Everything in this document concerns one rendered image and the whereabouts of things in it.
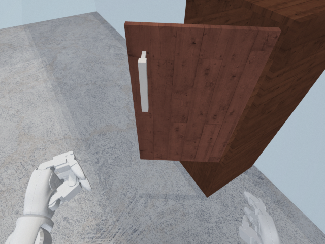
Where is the robot right hand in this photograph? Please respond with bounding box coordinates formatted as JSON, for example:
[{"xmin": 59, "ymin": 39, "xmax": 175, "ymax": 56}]
[{"xmin": 239, "ymin": 191, "xmax": 281, "ymax": 244}]

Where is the handle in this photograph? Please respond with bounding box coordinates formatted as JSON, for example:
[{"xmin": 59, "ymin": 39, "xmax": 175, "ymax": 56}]
[{"xmin": 138, "ymin": 51, "xmax": 149, "ymax": 112}]

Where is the cupboard door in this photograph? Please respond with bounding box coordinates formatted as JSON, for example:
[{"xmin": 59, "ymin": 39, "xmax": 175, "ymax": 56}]
[{"xmin": 124, "ymin": 21, "xmax": 281, "ymax": 162}]

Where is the left robot forearm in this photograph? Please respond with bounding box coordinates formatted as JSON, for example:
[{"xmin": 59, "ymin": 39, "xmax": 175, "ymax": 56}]
[{"xmin": 5, "ymin": 215, "xmax": 54, "ymax": 244}]

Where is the robot left hand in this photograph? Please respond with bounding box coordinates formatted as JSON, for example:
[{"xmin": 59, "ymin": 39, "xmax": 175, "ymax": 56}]
[{"xmin": 23, "ymin": 151, "xmax": 92, "ymax": 219}]

